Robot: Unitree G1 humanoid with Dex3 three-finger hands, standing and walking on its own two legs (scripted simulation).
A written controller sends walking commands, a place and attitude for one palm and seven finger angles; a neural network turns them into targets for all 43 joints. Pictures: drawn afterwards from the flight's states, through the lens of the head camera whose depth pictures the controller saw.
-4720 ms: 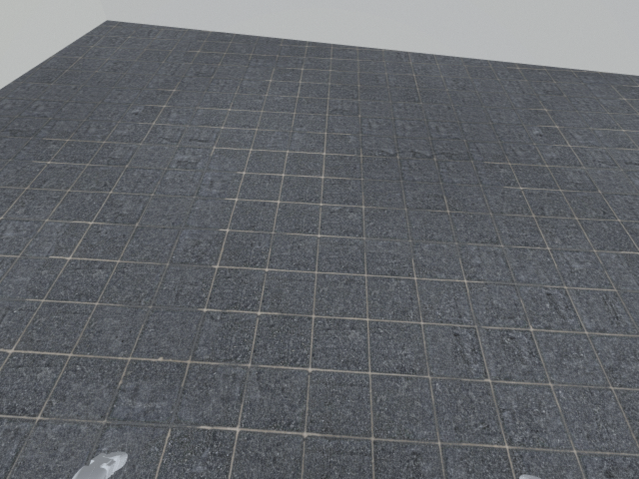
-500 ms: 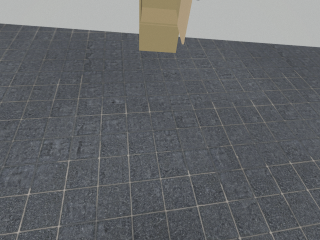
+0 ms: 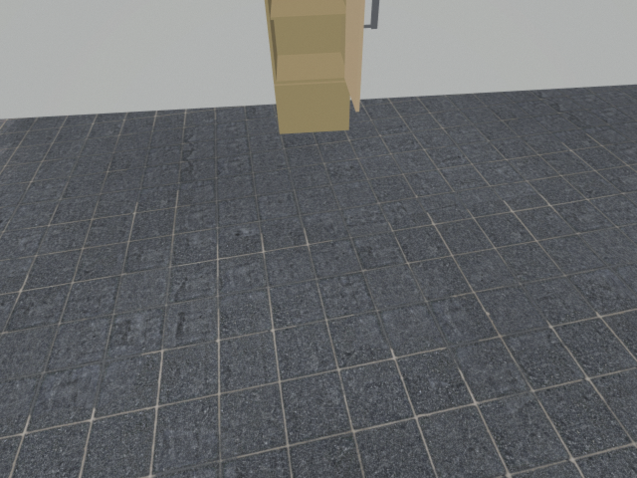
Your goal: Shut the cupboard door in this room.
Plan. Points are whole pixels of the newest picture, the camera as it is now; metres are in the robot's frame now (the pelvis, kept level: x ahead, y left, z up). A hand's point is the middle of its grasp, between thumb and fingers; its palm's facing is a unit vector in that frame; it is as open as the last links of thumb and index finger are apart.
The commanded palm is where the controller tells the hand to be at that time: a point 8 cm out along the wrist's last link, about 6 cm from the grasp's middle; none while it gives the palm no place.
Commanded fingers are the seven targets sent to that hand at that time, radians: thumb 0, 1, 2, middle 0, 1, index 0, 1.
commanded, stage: stand and wait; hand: left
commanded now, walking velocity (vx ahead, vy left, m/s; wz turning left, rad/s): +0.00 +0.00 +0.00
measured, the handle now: (369, 10) +1.84 -0.14 -0.01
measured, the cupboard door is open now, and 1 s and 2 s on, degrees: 92 92 92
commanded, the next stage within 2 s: turn or walk to find it in 0.10 s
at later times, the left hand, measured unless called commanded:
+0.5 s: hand out of the picture -0.01 +0.19 -0.20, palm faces +0.16 -0.97 -0.16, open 7.4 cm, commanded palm none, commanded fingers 0.00 0.90 0.90 -0.20 -0.30 -0.20 -0.30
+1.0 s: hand out of the picture -0.01 +0.17 -0.15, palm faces +0.32 -0.90 -0.30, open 7.4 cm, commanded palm none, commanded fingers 0.00 0.90 0.90 -0.20 -0.30 -0.20 -0.30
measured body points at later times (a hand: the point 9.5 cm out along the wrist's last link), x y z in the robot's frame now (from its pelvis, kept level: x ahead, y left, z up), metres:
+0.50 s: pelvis -0.01 +0.01 -0.01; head +0.01 +0.04 +0.43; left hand -0.02 +0.24 -0.18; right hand +0.00 -0.22 -0.16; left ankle +0.03 +0.11 -0.74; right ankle -0.02 -0.11 -0.73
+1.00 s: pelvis -0.02 -0.04 +0.00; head +0.01 -0.06 +0.45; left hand -0.03 +0.22 -0.13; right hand +0.12 -0.28 -0.16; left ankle -0.04 +0.10 -0.66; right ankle -0.02 -0.15 -0.74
